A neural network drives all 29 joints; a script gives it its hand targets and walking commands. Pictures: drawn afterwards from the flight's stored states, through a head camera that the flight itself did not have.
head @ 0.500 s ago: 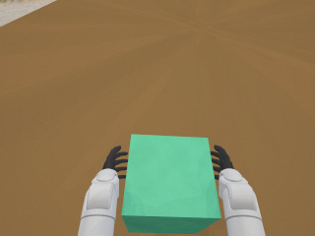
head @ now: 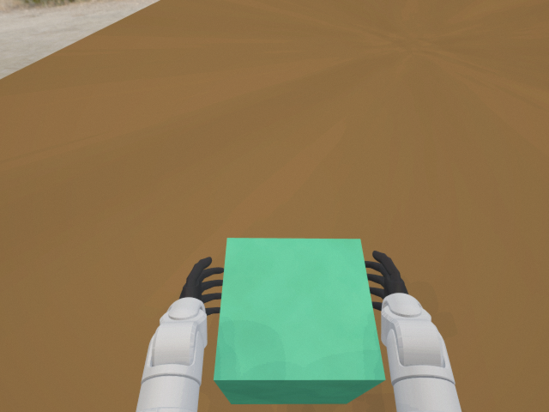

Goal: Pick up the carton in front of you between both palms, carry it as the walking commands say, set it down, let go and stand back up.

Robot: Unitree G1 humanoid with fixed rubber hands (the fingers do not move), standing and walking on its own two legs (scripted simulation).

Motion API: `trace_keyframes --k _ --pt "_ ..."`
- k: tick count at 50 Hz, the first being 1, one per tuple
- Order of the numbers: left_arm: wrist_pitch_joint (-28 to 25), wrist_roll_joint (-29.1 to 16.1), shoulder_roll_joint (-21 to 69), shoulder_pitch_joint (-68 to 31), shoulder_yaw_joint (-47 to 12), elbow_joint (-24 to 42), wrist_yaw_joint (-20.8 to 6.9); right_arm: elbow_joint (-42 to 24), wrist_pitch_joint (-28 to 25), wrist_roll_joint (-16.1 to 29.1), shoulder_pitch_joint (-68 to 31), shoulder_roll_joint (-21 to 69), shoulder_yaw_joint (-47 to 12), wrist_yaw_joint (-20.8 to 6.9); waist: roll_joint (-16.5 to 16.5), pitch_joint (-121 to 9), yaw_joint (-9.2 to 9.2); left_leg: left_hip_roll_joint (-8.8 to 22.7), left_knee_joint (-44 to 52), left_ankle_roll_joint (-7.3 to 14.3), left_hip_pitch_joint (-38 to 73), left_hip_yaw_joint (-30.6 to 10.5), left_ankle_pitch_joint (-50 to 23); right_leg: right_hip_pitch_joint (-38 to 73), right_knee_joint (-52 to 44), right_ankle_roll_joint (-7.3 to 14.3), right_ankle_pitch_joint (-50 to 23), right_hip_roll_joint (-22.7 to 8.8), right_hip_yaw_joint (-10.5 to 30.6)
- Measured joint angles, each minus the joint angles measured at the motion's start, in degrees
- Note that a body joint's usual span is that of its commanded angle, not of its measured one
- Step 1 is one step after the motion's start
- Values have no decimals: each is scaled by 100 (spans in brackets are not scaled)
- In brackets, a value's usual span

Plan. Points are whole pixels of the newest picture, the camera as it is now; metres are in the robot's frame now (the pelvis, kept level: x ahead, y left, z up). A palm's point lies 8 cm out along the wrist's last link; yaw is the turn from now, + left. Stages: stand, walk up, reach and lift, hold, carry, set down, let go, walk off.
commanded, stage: hold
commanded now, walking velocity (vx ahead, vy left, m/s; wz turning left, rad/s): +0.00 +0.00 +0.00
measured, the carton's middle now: (291, 327) +0.29 +0.01 -0.06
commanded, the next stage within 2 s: set down in 0.20 s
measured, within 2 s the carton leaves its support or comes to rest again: neither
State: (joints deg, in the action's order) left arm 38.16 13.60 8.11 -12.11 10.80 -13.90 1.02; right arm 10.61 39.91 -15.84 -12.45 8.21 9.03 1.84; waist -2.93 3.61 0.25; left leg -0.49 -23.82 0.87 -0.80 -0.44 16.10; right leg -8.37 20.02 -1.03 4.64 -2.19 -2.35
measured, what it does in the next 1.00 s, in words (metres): lowers itself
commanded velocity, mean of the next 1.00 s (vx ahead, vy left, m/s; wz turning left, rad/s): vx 0.00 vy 0.00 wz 0.00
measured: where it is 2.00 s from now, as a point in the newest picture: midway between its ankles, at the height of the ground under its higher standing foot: outside the picture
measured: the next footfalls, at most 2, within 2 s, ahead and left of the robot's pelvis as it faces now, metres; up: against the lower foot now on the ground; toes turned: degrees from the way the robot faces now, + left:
none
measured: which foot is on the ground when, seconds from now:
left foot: down 0.00-1.00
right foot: down 0.00-1.00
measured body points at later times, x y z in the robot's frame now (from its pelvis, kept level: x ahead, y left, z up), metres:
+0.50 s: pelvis -0.01 -0.04 -0.01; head -0.02 -0.07 +0.44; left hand +0.32 +0.12 +0.01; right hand +0.33 -0.18 +0.01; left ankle -0.02 +0.11 -0.74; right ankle +0.08 -0.13 -0.74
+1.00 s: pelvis -0.05 -0.01 -0.13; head +0.16 -0.04 +0.27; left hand +0.39 +0.10 -0.20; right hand +0.34 -0.19 -0.20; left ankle -0.02 +0.11 -0.74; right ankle +0.08 -0.13 -0.74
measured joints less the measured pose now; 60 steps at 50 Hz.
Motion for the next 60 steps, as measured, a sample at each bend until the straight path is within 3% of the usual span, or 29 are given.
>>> trace_keyframes --k 10,15,24,30,35,43,49,60 --pt "-60 172 43 -207 130 -261 -80 61 32 -18 -88 16 143 -79 -14 8 -77 136 34 -126 6 -128 -66 8 29 157 2 123 -132" --pt "-120 296 77 -365 321 -431 -180 201 31 -44 -255 51 261 -104 -36 13 -70 181 -43 -85 -55 -201 -30 -47 128 231 57 173 -194" --pt "-785 1084 237 -1461 1492 -1721 -444 1412 -491 -684 -1479 467 1552 -40 -55 80 -205 119 -832 122 -726 -492 311 -633 820 265 363 329 -73" --pt "-1425 1486 146 -2069 1995 -2306 -472 1824 -1214 -967 -1917 624 2045 -3 -19 100 -266 65 -1599 47 -1917 -497 515 -1822 1528 332 516 320 -34" --pt "-2146 1255 11 -2203 1814 -2396 -372 1772 -2021 -883 -1898 615 1963 72 13 136 -303 -29 -2229 -98 -3350 -420 571 -3276 2116 286 530 264 78" --pt "-2989 183 -275 -2497 1116 -2387 122 1410 -2911 -147 -1865 394 1523 373 -50 -247 -364 -232 -3524 -212 -5954 -280 786 -5878 3312 140 656 119 248" --pt "-2921 -267 -336 -2795 892 -2327 297 1283 -2866 87 -2088 218 1539 374 -172 -912 -401 -339 -4527 -120 -7371 -190 1116 -7296 4247 40 924 54 340" --pt "-2538 -57 -299 -3343 1097 -2674 402 1689 -2457 -79 -2725 39 2043 149 -202 -1633 -551 -394 -5675 -18 -8887 -12 1531 -8870 5354 -92 1238 62 517"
